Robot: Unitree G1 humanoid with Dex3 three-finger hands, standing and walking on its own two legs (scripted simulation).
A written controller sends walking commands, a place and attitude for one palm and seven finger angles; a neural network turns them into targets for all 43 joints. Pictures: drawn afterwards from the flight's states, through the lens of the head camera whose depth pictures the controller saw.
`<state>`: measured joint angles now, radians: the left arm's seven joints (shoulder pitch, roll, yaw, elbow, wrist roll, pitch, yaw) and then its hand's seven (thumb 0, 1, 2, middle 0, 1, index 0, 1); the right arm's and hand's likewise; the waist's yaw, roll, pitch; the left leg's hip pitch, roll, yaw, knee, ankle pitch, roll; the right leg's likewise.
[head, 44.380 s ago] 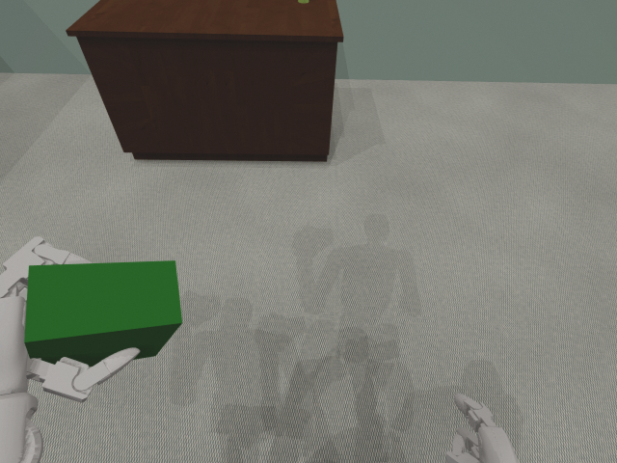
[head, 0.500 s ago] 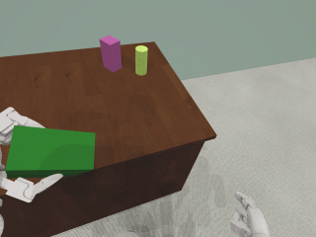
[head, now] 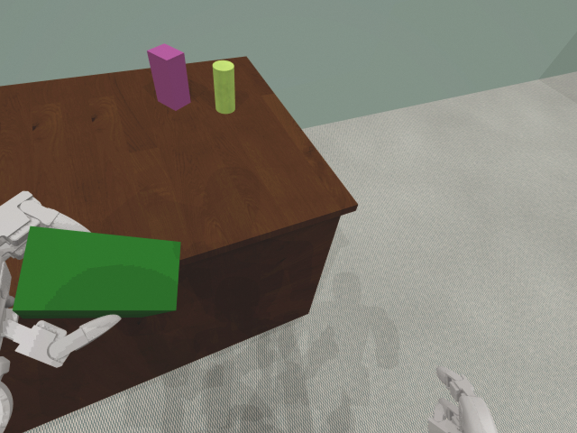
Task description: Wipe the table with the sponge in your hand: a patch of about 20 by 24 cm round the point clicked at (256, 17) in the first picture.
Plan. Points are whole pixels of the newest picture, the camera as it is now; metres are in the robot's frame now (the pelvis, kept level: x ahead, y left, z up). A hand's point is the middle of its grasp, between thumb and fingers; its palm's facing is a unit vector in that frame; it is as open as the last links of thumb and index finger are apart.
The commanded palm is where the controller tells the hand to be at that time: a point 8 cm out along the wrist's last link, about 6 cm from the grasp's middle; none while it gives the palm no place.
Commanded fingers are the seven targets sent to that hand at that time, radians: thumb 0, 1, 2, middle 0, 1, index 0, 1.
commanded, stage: step back with the hand held close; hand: left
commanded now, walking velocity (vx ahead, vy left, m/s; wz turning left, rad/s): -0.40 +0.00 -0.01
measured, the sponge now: (119, 282) +0.24 +0.19 +0.15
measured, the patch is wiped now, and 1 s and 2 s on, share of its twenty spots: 1.00 1.00 1.00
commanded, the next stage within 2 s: stop stepping back and stand still in 0.04 s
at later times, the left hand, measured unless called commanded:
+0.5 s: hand out of the picture +0.05 +0.19 +0.16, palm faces +0.37 -0.85 -0.38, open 10.4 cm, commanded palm -0.01 +0.23 +0.19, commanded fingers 0.00 0.10 1.30 -1.20 -1.60 -1.20 -1.60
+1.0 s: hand out of the picture -0.05 +0.16 +0.17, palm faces +0.38 -0.85 -0.37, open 10.4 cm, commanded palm -0.10 +0.22 +0.19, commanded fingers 0.00 0.10 1.30 -1.20 -1.60 -1.20 -1.60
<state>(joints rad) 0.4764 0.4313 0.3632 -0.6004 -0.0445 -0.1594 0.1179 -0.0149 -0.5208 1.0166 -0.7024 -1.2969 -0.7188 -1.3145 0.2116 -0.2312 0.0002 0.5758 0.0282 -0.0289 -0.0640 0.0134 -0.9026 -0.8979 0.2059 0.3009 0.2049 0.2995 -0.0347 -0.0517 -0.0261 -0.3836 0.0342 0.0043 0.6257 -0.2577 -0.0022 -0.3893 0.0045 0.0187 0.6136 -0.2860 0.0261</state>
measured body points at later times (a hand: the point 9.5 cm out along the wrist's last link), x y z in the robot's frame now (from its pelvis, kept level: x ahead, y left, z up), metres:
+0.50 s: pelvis -0.15 -0.05 +0.00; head -0.17 -0.05 +0.45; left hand +0.02 +0.23 +0.18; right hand -0.01 -0.30 -0.08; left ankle -0.22 +0.09 -0.67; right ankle -0.05 -0.13 -0.72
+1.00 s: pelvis -0.24 -0.07 +0.00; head -0.25 -0.06 +0.45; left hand -0.08 +0.21 +0.19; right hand -0.07 -0.30 -0.08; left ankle -0.24 +0.05 -0.71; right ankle -0.15 -0.16 -0.72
